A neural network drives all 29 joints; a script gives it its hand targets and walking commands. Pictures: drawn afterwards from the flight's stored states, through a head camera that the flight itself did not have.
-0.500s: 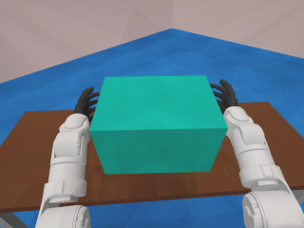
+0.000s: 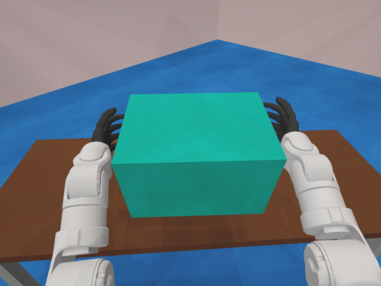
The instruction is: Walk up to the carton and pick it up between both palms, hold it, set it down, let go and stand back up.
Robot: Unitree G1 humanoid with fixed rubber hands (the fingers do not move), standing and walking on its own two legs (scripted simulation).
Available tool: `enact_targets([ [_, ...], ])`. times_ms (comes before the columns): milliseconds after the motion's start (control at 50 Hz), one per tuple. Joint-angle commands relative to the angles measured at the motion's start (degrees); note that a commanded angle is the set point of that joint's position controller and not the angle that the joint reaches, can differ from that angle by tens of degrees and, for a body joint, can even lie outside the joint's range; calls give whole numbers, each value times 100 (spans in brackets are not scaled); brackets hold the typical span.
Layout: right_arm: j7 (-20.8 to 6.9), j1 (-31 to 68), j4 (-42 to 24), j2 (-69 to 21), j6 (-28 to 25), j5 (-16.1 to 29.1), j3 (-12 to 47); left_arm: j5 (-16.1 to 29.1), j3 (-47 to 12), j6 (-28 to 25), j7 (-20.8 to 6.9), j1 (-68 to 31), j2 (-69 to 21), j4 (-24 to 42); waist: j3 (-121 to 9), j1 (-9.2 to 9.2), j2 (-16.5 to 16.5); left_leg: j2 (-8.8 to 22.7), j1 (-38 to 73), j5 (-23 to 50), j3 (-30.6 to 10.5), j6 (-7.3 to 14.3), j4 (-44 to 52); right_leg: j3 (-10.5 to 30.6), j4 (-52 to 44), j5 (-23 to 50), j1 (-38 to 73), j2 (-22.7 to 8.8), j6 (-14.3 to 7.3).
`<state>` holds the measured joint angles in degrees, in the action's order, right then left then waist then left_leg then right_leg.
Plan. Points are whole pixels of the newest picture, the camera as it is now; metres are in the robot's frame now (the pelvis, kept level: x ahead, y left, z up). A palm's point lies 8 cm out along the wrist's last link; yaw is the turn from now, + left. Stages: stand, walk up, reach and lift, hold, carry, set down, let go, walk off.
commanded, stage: hold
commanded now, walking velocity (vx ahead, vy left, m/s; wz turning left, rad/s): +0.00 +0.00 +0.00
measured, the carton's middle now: (196, 153) +0.37 +0.01 +0.14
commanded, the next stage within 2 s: none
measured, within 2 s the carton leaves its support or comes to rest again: neither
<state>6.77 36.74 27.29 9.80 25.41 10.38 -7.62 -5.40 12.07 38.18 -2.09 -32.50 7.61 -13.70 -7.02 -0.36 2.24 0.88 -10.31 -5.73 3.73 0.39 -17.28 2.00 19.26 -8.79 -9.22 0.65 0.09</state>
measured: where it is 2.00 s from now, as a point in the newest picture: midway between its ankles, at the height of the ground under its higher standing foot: outside the picture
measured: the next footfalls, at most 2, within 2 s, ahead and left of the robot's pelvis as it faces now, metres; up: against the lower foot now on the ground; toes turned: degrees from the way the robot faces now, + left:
none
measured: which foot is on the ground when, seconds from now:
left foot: down 0.00-1.00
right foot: down 0.00-1.00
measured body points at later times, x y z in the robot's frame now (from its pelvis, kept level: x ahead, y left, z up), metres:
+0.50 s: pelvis +0.01 +0.00 +0.00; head -0.05 +0.02 +0.45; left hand +0.37 +0.19 +0.18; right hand +0.38 -0.19 +0.19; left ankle +0.04 +0.12 -0.75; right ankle +0.02 -0.12 -0.75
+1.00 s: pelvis +0.01 +0.00 +0.00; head -0.03 +0.02 +0.45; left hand +0.39 +0.19 +0.18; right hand +0.40 -0.19 +0.19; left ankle +0.04 +0.12 -0.75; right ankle +0.02 -0.12 -0.75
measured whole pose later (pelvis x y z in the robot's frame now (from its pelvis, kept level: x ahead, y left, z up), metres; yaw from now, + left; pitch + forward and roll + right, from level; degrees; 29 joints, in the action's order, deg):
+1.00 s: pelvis +0.01 +0.00 +0.00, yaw +0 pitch +0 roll +0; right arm 5.7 37.3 27.9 9.8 24.1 10.4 -7.8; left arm -6.9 12.5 39.0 -2.3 -32.0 7.2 -11.2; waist -5.8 -1.5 2.8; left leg 0.8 -9.7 -5.8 3.7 0.4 -15.9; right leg 2.0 18.6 -9.2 -8.9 0.6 0.1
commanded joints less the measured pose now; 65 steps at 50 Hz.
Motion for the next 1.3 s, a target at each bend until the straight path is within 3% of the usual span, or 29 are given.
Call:
enact_targets([
  [0,-1040,4127,-730,-3077,-378,407,2006,297,-1650,-303,-843,-3908,-3209,802,-1227,-84,-126,-185,864,-381,-291,-4,476,-240,-659,-280,600,167,-65],
  [120,-952,3994,-1090,-3137,-431,555,2215,315,-1711,-331,-870,-3781,-3167,1182,-1652,-55,-135,-253,1145,420,-248,-17,261,-211,-601,522,836,179,26],
  [200,-809,3822,-2031,-3218,-481,899,2665,478,-1956,-393,-819,-3516,-3202,1963,-2481,-49,-80,-343,1604,1688,-276,-102,-70,-213,-409,1949,1298,227,129],
  [280,-687,3729,-2515,-3028,-416,1071,2786,539,-2126,-332,-806,-3210,-3266,2167,-2538,-132,-163,-334,1755,2084,-363,-197,-197,-214,-345,2353,1306,256,135],
  [360,-638,3622,-2406,-2848,-290,1094,2707,442,-2117,-224,-817,-3129,-3267,2131,-1995,-158,-280,-297,1746,1896,-385,-243,-143,-266,-450,1780,1037,290,100],
  [420,-702,3688,-2213,-2827,-207,993,2637,312,-1892,-162,-846,-3219,-3113,1890,-1602,-60,-145,-292,1536,1265,-326,-137,49,-268,-542,1122,917,282,70],
  [580,-950,4260,-1185,-3020,-279,558,2140,240,-1704,-193,-842,-3995,-3170,1095,-1106,-48,-201,-211,859,-441,-286,-8,481,-266,-673,-507,453,177,-54],
  [700,-1101,4192,-634,-3057,-404,257,1804,256,-1657,-254,-857,-4183,-3126,828,-1081,-133,-183,-166,727,-900,-229,23,584,-273,-698,-865,404,118,-88],
  [760,-1129,3991,-636,-3024,-445,267,1802,306,-1753,-266,-860,-4028,-3181,961,-1294,-183,-206,-129,836,-485,-260,-48,535,-272,-634,-383,543,147,-97],
  [840,-1015,3747,-816,-3149,-462,406,2124,214,-1600,-274,-894,-3708,-3032,1210,-1533,-91,-75,-262,1060,270,-202,18,345,-247,-603,487,907,140,29],
  [900,-877,3569,-1251,-3045,-462,628,2276,307,-1814,-259,-924,-3413,-3088,1588,-1807,-210,-187,-286,1395,1126,-228,-121,125,-228,-529,1435,1083,174,79],
  [960,-757,3461,-2116,-3029,-493,918,2641,435,-2072,-299,-885,-3111,-3190,2186,-2469,-214,-193,-328,1719,2058,-294,-201,-140,-228,-364,2475,1490,207,131],
  [980,-725,3549,-2170,-2989,-476,954,2662,469,-2168,-299,-867,-3143,-3210,2201,-2436,-261,-209,-331,1689,2028,-304,-243,-166,-238,-350,2475,1412,206,136],
  [1040,-620,3446,-2602,-2989,-418,1165,2879,408,-2108,-245,-859,-2926,-3171,2489,-2460,-162,-276,-376,1780,2324,-327,-244,-255,-254,-274,2790,1517,231,155],
  [1080,-595,3695,-3025,-2989,-406,1258,2970,451,-2153,-240,-831,-2998,-3205,2531,-2442,-133,-209,-353,1836,2435,-352,-241,-291,-283,-266,2732,1420,275,161],
  [1120,-597,3666,-3052,-2865,-348,1242,2935,454,-2211,-193,-798,-3021,-3214,2543,-2246,-96,-255,-339,1858,2192,-348,-248,-248,-306,-378,2192,1205,310,125],
  [1200,-750,3667,-2170,-2741,-207,987,2666,148,-1872,-43,-821,-3125,-3073,1913,-1356,21,-245,-257,1500,997,-301,-139,138,-303,-581,723,734,267,33],
  [1280,-915,4043,-1659,-2845,-261,716,2307,188,-1805,-56,-845,-3593,-3147,1466,-1169,-18,-225,-197,1057,-222,-283,-29,425,-302,-632,-311,511,205,-67],
])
